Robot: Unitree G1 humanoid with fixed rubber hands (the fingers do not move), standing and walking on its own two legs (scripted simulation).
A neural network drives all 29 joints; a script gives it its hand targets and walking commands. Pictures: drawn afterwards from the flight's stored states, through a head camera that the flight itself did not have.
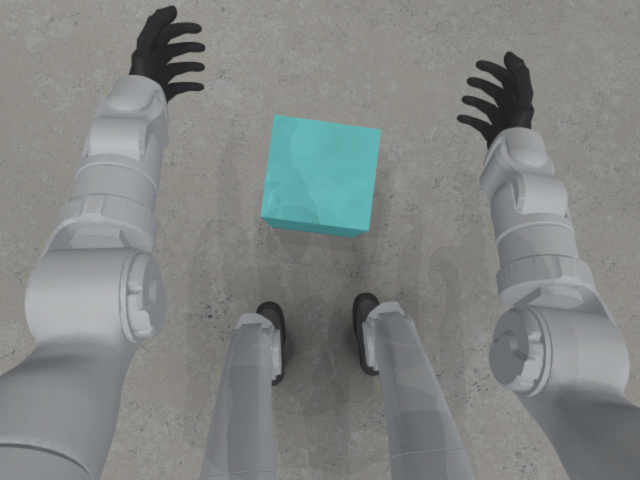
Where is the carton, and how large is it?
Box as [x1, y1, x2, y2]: [260, 115, 380, 237]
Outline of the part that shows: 274,115 260,216 271,226 352,237 368,230 380,129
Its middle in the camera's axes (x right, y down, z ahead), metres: -0.01 -0.13 +0.86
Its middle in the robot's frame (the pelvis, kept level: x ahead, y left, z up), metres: +0.50 -0.03 -0.52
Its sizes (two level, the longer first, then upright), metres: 0.210 0.200 0.250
